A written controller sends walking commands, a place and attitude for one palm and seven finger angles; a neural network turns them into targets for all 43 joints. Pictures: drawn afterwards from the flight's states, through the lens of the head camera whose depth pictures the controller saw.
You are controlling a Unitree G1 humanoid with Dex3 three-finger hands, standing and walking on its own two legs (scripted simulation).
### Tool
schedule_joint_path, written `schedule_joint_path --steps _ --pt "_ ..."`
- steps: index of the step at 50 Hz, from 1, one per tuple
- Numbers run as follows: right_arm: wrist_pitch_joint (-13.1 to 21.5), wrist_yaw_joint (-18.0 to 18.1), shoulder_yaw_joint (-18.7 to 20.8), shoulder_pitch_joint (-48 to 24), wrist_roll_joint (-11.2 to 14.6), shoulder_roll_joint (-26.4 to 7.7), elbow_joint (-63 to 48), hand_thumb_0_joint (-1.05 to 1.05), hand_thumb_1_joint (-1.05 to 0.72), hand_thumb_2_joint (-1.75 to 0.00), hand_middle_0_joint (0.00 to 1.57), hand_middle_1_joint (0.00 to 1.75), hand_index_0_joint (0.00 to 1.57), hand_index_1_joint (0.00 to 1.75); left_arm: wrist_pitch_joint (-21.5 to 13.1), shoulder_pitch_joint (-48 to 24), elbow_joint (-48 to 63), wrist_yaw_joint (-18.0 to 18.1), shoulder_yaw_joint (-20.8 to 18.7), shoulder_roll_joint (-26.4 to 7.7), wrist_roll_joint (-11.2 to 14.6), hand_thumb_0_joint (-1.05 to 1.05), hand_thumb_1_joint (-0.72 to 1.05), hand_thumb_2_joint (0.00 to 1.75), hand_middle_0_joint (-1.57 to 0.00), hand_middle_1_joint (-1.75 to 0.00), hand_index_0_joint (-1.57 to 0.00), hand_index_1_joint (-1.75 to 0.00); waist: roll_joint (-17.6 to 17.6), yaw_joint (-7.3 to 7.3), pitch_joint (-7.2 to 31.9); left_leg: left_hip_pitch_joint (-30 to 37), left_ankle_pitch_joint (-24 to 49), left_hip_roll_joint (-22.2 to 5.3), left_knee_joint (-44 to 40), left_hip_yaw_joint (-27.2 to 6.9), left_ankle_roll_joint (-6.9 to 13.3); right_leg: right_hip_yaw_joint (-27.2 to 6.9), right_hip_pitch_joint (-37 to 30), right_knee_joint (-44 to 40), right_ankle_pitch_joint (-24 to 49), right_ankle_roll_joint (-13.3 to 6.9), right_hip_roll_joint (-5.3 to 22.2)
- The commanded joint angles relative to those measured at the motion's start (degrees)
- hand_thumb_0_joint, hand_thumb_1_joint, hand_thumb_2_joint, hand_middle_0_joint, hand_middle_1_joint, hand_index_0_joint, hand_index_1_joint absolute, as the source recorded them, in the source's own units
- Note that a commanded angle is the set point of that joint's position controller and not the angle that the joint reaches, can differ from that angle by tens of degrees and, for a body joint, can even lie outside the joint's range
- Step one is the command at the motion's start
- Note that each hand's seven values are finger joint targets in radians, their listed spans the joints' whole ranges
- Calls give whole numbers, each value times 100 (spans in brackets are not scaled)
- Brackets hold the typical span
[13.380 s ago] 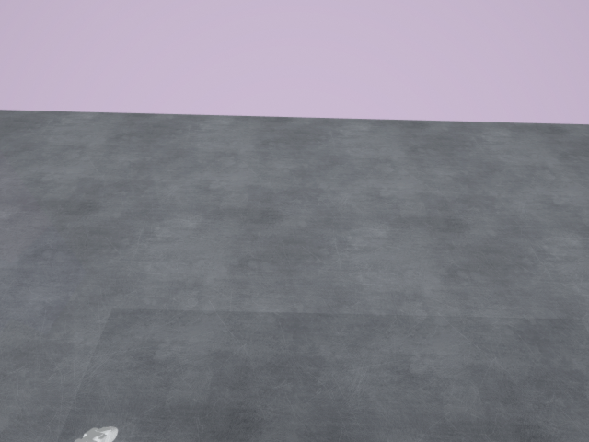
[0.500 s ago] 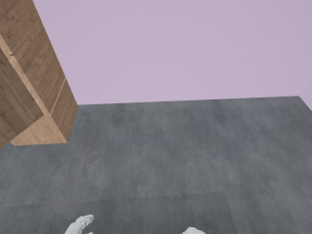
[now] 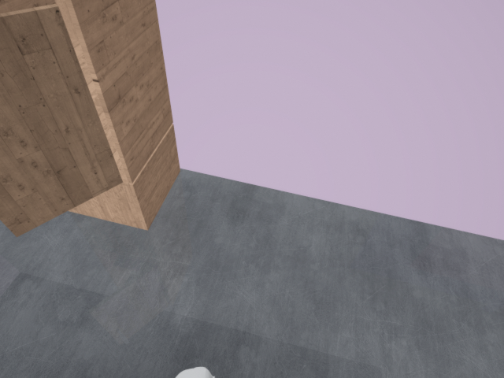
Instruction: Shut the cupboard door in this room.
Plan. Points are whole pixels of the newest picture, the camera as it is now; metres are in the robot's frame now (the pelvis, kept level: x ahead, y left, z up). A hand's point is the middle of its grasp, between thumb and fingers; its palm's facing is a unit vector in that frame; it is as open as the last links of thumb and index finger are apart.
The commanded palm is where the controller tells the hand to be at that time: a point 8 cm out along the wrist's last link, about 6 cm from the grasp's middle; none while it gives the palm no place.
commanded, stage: walk to a spot facing it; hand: left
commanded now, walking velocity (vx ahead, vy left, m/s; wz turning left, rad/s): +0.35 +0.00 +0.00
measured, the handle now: out of the picture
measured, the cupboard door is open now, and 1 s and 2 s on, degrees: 57 57 57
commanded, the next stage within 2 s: turn to face it in 0.24 s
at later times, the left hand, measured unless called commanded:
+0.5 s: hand (174, 303) +0.27 +0.18 -0.15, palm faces -0.06 -0.98 -0.19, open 7.4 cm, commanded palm none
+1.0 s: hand (138, 325) +0.23 +0.24 -0.19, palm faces +0.27 -0.94 -0.20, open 7.3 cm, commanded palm none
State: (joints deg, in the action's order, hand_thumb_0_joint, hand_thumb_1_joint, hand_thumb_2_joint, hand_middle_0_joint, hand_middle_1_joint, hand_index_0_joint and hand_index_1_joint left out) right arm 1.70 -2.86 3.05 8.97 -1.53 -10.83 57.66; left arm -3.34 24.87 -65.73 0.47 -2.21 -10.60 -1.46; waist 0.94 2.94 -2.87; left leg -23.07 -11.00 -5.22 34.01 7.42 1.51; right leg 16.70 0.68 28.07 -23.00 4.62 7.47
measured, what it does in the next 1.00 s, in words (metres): walks ahead: right foot, then left foot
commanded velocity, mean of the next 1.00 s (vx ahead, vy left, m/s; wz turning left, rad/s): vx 0.08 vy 0.00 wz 0.31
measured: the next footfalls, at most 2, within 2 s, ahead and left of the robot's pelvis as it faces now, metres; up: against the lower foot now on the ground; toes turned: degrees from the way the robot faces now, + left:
right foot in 0.54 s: +0.31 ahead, -0.13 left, +0.00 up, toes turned -10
left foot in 0.94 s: +0.24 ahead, +0.14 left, +0.00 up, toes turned +20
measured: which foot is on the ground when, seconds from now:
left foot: down 0.00-0.56, up 0.58-0.92, down 0.94-1.00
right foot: down 0.00-0.00, up 0.02-0.52, down 0.54-0.94, up 0.96-1.00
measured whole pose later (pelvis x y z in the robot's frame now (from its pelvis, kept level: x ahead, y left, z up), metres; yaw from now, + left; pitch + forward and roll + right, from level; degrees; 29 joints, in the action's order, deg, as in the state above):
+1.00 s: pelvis +0.19 +0.03 -0.01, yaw +13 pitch -2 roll -2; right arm -1.4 -1.4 4.4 10.0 -1.5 -13.7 52.5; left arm 3.3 9.4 -54.4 1.0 -4.2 -14.6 -1.2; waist 3.7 -0.3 -3.9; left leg -20.6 -19.4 -3.1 41.8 5.8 1.6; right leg 12.7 22.8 48.4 -25.7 3.6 10.9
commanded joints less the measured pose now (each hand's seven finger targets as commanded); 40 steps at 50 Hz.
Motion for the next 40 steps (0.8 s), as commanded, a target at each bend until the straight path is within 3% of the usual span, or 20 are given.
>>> schedule_joint_path --steps 1,2,4,6,8,12,16,21,23,25,26,27,28,29,30,31,32,35,37,40 --pt "126 246 375 2299 3 -1601 368 0 -90 -90 20 30 20 30 -67 -363 743 -22 -35 -445 68 0 90 90 -20 -30 -20 -30 -2201 -1102 1023 3479 -262 -1849 -1813 -3102 835 -694 3388 3787 -1148 -318 -258" --pt "129 321 350 1983 32 -1470 347 0 -90 -90 20 30 20 30 -38 -753 787 -1 -47 -445 78 0 90 90 -20 -30 -20 -30 -1624 -1065 840 3066 -432 -2026 -2000 -3150 923 -1172 3721 4330 -871 -367 -79" --pt "172 340 204 1162 40 -949 118 0 -90 -90 20 30 20 30 -3 -872 638 -70 -85 -356 32 0 90 90 -20 -30 -20 -30 -708 -701 126 2005 -424 -1670 -2124 -2238 759 -1437 3630 4336 -1 -378 265" --pt "259 342 100 845 49 -637 88 0 -90 -90 20 30 20 30 93 -536 433 -95 -81 -219 -9 0 90 90 -20 -30 -20 -30 -603 -383 -34 1279 -150 -1321 -2331 -1425 501 -1432 3029 4000 467 -323 306" --pt "278 358 81 789 59 -528 93 0 -90 -90 20 30 20 30 229 -305 382 -80 -94 -91 -26 0 90 90 -20 -30 -20 -30 -668 -231 -101 1083 -199 -1171 -2527 -1037 490 -1436 2999 3962 842 -270 215" --pt "310 387 92 944 80 -413 102 0 -90 -90 20 30 20 30 342 -465 539 -85 -185 -92 -16 0 90 90 -20 -30 -20 -30 -598 -165 -276 1329 422 -1107 -2609 -584 428 -1621 3553 3825 1487 -205 134" --pt "325 430 83 1231 68 -406 199 0 -90 -90 20 30 20 30 370 -1032 801 -104 -219 -129 4 0 90 90 -20 -30 -20 -30 -568 -261 -368 1831 1514 -1264 -2389 -268 595 -1599 3873 3189 1556 -195 94" --pt "262 441 11 1674 18 -367 513 0 -90 -90 20 30 20 30 229 -1731 985 -47 -31 -23 33 0 90 90 -20 -30 -20 -30 -681 -499 -420 2019 3744 -1092 -1702 -280 669 -1076 2877 1275 1245 -292 -162" --pt "201 462 22 1603 22 -411 577 0 -90 -90 20 30 20 30 183 -1536 928 -23 0 -41 34 0 90 90 -20 -30 -20 -30 -826 -406 -183 2027 3847 -1012 -1311 -383 607 -957 2234 769 1281 -327 -318" --pt "143 447 41 1465 67 -484 573 0 -90 -90 20 30 20 30 109 -911 754 -1 -48 -286 39 0 90 90 -20 -30 -20 -30 -632 -66 114 1831 3367 -804 -549 -414 370 -842 1257 -8 1923 -291 -346" --pt "124 417 58 1432 104 -410 530 0 -90 -90 20 30 20 30 54 -504 631 38 -110 -594 33 0 90 90 -20 -30 -20 -30 -219 86 371 1243 2557 -530 114 -329 155 -1106 327 -131 3299 -335 -1" --pt "117 387 53 1582 139 -148 442 0 -90 -90 20 30 20 30 -12 4 516 99 -221 -1056 2 0 90 90 -20 -30 -20 -30 765 193 912 60 382 80 1418 37 -123 -2164 -938 108 5575 -785 1259" --pt "38 398 72 1668 171 -123 329 0 -90 -90 20 30 20 30 3 340 497 97 -284 -1340 64 0 90 90 -20 -30 -20 -30 1176 210 1188 -326 -2535 531 2818 -186 -255 -2662 -1093 -123 7131 -1462 2177" --pt "-58 413 61 1441 177 -103 271 0 -90 -90 20 30 20 30 3 47 624 122 -297 -1332 87 0 90 90 -20 -30 -20 -30 1356 214 1344 -364 -2615 298 3413 -737 -283 -2837 -558 -463 6107 -1653 2234" --pt "-124 389 99 1275 149 -137 241 0 -90 -90 20 30 20 30 55 -425 783 141 -268 -1168 87 0 90 90 -20 -30 -20 -30 1134 80 994 -523 -2323 170 3808 -773 -319 -2704 -87 -700 4769 -1593 2097" --pt "-199 351 122 1093 131 -151 226 0 -90 -90 20 30 20 30 116 -878 947 187 -237 -928 90 0 90 90 -20 -30 -20 -30 586 -56 630 -548 -1924 -3 3883 -815 -328 -2307 509 -868 3681 -1441 1905" --pt "-281 308 111 1090 98 -71 226 0 -90 -90 20 30 20 30 135 -1159 1062 210 -201 -811 72 0 90 90 -20 -30 -20 -30 417 -220 494 -462 -1649 -39 3795 -781 -365 -1899 993 -1010 2980 -1255 1714" --pt "-452 233 142 1262 44 -7 158 0 -90 -90 20 30 20 30 174 -1557 1221 221 -215 -697 14 0 90 90 -20 -30 -20 -30 682 -454 310 -170 -1314 -67 3249 -548 -480 -1236 1704 -1308 1650 -1041 1491" --pt "-495 185 150 1196 29 -13 35 0 -90 -90 20 30 20 30 231 -1681 1272 216 -244 -809 -13 0 90 90 -20 -30 -20 -30 814 -484 208 -71 -1240 -69 2747 -391 -493 -983 1852 -1380 1000 -976 1426" --pt "-495 143 174 793 27 -168 -221 0 -90 -90 20 30 20 30 307 -1677 1337 192 -305 -1006 -31 0 90 90 -20 -30 -20 -30 917 -360 38 -89 -1306 -44 2127 -213 -497 -905 1782 -1350 526 -1007 1496"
